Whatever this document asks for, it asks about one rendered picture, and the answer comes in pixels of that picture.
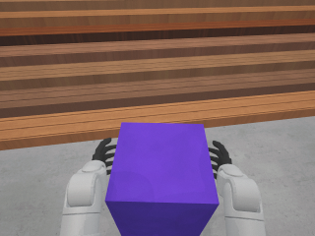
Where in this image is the right robot hand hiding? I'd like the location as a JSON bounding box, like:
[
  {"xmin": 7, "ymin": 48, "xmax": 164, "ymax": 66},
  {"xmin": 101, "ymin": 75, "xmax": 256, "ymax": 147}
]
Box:
[{"xmin": 208, "ymin": 141, "xmax": 232, "ymax": 179}]

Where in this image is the carton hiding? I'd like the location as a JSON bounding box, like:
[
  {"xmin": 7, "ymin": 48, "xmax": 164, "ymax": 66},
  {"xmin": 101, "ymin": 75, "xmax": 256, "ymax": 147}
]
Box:
[{"xmin": 104, "ymin": 122, "xmax": 220, "ymax": 236}]

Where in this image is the right robot forearm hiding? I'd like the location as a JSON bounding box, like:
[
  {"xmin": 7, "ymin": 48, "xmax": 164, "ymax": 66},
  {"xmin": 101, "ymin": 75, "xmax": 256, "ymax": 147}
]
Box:
[{"xmin": 217, "ymin": 163, "xmax": 266, "ymax": 236}]

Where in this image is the left robot forearm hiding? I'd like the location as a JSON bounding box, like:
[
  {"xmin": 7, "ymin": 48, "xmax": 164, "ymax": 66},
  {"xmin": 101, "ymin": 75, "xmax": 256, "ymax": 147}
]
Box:
[{"xmin": 59, "ymin": 160, "xmax": 107, "ymax": 236}]

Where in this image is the left robot hand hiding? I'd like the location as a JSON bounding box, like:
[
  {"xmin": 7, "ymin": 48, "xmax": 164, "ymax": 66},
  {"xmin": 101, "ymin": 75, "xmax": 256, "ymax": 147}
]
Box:
[{"xmin": 92, "ymin": 138, "xmax": 117, "ymax": 175}]

